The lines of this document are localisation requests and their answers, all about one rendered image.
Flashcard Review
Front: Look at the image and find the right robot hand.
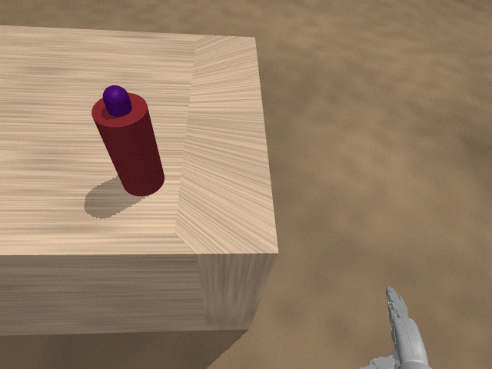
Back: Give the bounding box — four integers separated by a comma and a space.
359, 286, 429, 369

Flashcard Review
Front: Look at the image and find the bottle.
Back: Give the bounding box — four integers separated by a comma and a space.
91, 85, 165, 196

